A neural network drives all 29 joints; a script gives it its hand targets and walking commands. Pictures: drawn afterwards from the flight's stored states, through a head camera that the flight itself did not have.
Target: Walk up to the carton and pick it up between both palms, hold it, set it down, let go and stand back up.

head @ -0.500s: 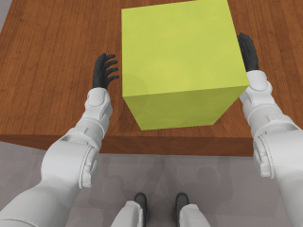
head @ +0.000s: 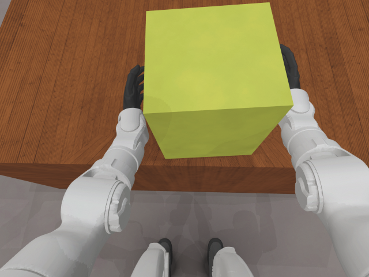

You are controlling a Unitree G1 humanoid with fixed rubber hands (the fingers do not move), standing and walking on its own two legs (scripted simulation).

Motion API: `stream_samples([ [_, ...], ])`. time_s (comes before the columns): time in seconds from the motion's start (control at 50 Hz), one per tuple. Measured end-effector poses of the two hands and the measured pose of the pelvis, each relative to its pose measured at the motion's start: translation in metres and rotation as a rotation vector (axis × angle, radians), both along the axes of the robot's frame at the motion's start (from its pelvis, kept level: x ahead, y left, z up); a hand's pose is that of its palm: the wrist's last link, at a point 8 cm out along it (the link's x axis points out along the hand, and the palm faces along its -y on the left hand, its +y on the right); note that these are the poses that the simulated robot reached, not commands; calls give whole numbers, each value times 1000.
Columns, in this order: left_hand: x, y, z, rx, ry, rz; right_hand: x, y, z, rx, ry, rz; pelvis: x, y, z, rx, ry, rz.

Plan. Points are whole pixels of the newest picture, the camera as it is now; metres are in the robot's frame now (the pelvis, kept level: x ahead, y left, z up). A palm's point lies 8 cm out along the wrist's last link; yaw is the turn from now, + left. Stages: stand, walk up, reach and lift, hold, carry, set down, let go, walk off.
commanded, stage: reach and lift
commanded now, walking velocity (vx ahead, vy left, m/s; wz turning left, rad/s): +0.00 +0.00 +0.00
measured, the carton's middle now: (207, 95) +0.50 -0.01 -0.02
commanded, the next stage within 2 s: none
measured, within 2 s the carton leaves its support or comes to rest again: neither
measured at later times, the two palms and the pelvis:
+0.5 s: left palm (133, 109) +0.44 +0.15 +0.00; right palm (287, 93) +0.49 -0.17 +0.02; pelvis +0.00 +0.00 +0.03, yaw +0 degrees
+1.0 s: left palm (134, 109) +0.45 +0.15 +0.00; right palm (287, 94) +0.49 -0.17 +0.01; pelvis +0.03 +0.00 +0.03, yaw +0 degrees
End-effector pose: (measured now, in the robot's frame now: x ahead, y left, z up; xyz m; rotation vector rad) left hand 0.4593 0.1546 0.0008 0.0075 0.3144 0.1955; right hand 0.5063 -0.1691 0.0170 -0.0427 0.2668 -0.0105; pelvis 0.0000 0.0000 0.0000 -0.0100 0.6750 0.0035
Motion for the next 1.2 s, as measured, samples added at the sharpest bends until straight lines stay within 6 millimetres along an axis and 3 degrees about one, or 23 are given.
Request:
stream_samples([
  [0.32,-13,-2,3,-13,20,33,-10,2,-2,-15,-9,4,-8,-3,14,22,-45,-8],
  [0.48,-15,-3,3,-4,-2,13,-19,0,-2,-9,-27,-16,2,-1,24,21,-79,-7],
  [0.74,-12,-3,-2,-15,-9,13,-17,0,-4,-26,-27,-13,27,1,33,14,-96,-6],
  [1.2,-11,-3,-3,-1,-23,11,-18,0,-6,-9,-34,-19,23,0,35,14,-78,-7],
])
